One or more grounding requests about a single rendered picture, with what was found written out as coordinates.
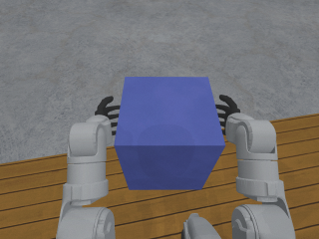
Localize robot right forearm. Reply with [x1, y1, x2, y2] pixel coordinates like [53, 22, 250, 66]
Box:
[225, 113, 296, 239]

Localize left robot upper arm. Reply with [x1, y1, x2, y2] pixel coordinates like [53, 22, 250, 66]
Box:
[57, 206, 116, 239]

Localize robot left hand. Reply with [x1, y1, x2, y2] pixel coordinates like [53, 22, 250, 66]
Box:
[95, 96, 121, 135]

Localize right robot thigh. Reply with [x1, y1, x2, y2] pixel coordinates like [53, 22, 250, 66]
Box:
[183, 216, 221, 239]

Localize right robot upper arm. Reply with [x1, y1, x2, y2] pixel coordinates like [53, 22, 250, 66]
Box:
[231, 204, 295, 239]

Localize carton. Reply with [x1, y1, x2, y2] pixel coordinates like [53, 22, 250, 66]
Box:
[114, 77, 225, 190]

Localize robot right hand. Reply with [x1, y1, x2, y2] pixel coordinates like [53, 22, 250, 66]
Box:
[215, 95, 240, 135]

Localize robot right shin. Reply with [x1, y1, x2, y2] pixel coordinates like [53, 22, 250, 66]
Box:
[188, 213, 199, 218]

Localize robot left forearm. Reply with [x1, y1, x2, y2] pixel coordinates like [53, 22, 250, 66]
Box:
[56, 115, 113, 239]

